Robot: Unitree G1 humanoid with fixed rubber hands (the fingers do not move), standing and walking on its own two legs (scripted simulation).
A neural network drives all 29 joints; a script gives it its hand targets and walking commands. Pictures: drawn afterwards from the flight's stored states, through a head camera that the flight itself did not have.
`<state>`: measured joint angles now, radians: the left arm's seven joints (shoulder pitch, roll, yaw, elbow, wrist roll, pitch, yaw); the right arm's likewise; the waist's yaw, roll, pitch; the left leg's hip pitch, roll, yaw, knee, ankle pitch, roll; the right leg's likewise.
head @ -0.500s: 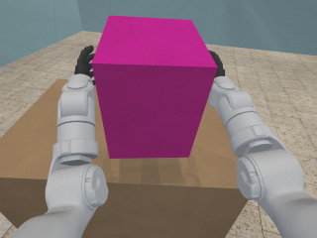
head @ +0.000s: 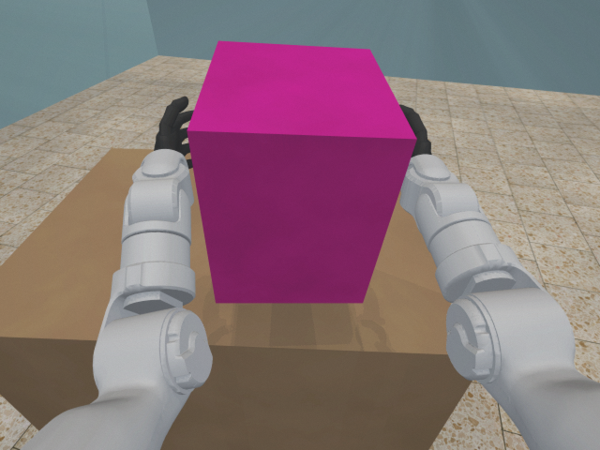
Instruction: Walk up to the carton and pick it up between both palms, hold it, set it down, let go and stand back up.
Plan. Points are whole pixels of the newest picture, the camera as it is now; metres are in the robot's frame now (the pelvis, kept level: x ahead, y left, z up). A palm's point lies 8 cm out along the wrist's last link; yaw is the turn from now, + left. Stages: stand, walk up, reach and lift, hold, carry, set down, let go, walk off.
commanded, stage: set down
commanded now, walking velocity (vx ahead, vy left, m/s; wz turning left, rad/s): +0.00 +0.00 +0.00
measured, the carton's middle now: (292, 176) +0.45 +0.00 +0.19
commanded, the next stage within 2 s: none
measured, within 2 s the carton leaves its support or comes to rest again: neither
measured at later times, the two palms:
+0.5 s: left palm (182, 176) +0.43 +0.15 +0.22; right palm (409, 182) +0.40 -0.16 +0.21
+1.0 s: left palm (193, 191) +0.44 +0.14 +0.18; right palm (405, 198) +0.42 -0.17 +0.17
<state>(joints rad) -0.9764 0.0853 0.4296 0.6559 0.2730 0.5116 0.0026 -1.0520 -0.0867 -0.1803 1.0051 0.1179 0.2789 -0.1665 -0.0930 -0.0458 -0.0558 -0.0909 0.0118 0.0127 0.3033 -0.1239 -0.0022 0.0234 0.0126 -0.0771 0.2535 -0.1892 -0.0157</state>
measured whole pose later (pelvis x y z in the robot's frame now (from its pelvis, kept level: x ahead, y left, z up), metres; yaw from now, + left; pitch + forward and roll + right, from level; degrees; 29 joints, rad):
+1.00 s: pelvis +0.01 +0.00 +0.00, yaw -2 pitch +0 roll +0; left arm -1.00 0.08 0.43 0.93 0.25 0.26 0.03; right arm -0.98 -0.01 -0.49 1.06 -0.19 0.10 -0.10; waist -0.05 -0.06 -0.05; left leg -0.18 0.01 0.04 0.29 -0.12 0.00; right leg -0.09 0.01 -0.05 0.27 -0.19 -0.01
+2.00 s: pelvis +0.01 +0.00 +0.00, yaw -3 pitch +7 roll +0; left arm -1.03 0.07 0.57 1.10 0.33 0.10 0.01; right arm -0.96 0.09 -0.77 0.94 -0.48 0.02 -0.02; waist -0.02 -0.04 -0.08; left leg -0.29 0.01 0.08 0.28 -0.11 0.00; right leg -0.23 0.01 -0.02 0.32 -0.20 -0.01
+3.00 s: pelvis +0.01 +0.01 +0.00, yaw -4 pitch +12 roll +0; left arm -1.05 0.04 0.65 1.11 0.41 -0.01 -0.01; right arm -0.95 0.11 -0.84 0.89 -0.58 -0.07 0.02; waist 0.01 -0.04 -0.07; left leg -0.38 0.02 0.09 0.27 -0.09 0.01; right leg -0.34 0.01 -0.01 0.31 -0.18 0.00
